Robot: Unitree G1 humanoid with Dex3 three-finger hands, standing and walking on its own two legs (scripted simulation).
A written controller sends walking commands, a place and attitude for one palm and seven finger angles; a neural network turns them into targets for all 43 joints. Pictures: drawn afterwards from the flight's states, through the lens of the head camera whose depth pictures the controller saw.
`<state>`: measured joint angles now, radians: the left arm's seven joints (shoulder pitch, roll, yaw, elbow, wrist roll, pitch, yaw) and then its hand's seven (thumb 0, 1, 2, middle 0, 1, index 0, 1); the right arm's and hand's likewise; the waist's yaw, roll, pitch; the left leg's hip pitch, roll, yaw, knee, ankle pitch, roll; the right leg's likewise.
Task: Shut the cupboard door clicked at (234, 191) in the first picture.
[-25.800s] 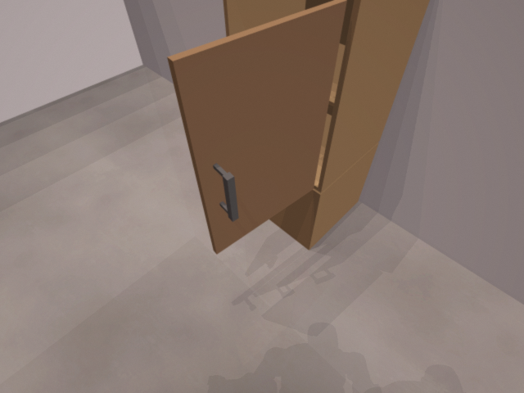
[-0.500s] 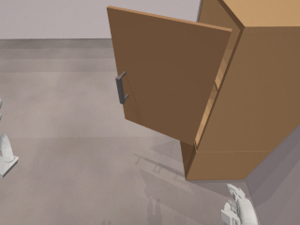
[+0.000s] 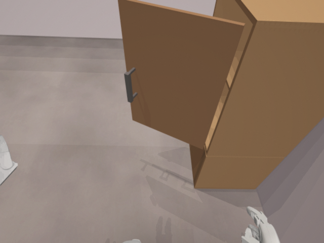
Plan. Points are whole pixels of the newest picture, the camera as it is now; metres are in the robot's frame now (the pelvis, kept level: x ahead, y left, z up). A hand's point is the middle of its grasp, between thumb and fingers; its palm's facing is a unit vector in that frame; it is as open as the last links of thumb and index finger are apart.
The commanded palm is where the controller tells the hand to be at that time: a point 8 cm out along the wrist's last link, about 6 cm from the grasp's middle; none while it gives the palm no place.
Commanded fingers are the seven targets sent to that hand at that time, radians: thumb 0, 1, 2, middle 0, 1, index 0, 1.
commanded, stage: step back with the hand held close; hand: left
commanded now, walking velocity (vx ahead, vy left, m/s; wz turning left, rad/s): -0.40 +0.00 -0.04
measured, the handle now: (131, 85) +0.73 +0.17 -0.06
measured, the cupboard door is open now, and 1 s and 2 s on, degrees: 63 63 63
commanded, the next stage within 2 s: stop stepping back and stand still in 0.40 s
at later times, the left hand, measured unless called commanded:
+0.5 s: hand (7, 206) +0.14 +0.24 +0.18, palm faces +0.33 -0.83 -0.45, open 7.5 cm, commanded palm +0.06 +0.29 +0.20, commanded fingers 0.00 0.90 0.90 -0.20 -0.30 -0.20 -0.30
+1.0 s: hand out of the picture +0.03 +0.28 +0.20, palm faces +0.33 -0.82 -0.47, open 7.5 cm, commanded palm -0.01 +0.33 +0.20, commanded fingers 0.00 0.90 0.90 -0.20 -0.30 -0.20 -0.30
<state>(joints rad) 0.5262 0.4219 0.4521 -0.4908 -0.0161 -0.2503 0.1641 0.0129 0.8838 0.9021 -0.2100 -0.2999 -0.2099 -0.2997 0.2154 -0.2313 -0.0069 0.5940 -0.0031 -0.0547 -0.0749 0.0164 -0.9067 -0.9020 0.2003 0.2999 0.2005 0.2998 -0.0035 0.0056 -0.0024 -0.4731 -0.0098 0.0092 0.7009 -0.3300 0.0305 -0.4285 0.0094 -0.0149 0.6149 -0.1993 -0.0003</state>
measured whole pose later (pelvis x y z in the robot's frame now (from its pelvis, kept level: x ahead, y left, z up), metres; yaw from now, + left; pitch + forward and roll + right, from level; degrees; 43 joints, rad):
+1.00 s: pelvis -0.16 +0.04 +0.02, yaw -3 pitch +0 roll -1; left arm 0.65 0.47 0.42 -0.61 -0.05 -0.19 0.15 0.02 0.89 0.90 -0.21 -0.30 -0.21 -0.30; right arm 0.29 -0.16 0.03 0.64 -0.02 -0.09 -0.05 0.02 -0.91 -0.90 0.20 0.30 0.20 0.30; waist -0.02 -0.05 -0.05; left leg -0.53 -0.04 0.02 0.77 -0.29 -0.04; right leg -0.18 0.06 -0.01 0.48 -0.30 -0.08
